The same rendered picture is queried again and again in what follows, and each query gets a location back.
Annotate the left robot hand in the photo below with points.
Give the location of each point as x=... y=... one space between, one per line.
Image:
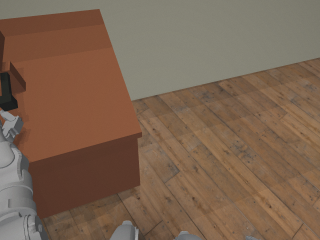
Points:
x=11 y=127

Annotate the left robot thigh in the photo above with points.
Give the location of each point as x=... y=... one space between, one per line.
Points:
x=125 y=232

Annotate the left robot upper arm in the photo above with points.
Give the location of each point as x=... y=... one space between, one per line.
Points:
x=28 y=227

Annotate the right robot shin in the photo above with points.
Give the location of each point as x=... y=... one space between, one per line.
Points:
x=183 y=232

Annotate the counter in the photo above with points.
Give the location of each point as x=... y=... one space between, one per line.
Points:
x=80 y=132

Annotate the robot left forearm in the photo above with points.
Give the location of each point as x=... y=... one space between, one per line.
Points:
x=16 y=185

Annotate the tap lever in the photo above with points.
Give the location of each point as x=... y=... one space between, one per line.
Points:
x=7 y=101

